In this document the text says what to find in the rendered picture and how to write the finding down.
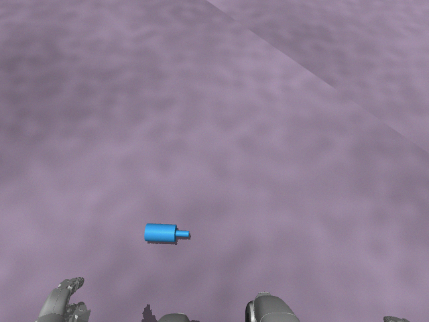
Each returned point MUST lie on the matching left robot hand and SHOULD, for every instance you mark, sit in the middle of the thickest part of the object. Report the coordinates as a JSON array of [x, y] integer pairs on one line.
[[57, 302]]

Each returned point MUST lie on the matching bottle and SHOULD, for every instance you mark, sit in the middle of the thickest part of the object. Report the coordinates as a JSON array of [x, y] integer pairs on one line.
[[163, 233]]

